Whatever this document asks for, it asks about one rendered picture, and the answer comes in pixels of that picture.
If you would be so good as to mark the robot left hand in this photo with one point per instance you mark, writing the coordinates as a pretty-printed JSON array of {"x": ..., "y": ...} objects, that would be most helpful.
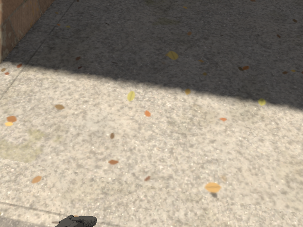
[{"x": 80, "y": 221}]

